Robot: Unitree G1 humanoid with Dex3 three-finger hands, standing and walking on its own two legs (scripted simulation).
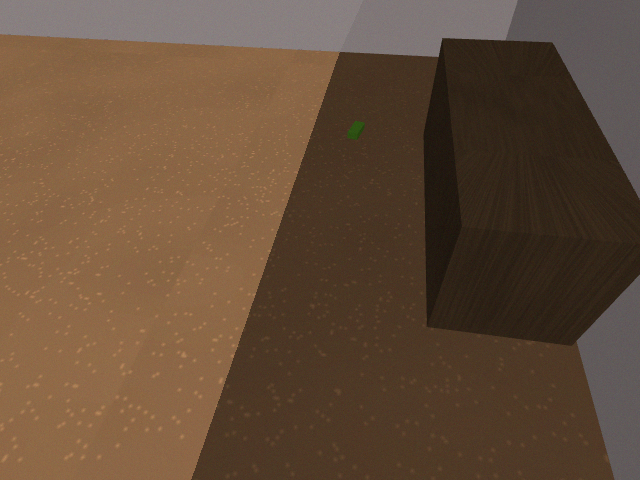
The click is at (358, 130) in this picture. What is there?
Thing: flat box
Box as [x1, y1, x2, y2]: [347, 121, 364, 139]
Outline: 364,123 355,121 349,129 347,137 356,139 362,131
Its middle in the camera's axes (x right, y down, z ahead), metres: +0.21 -0.63 +2.22
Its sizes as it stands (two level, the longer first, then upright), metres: 0.124 0.057 0.037
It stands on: the floor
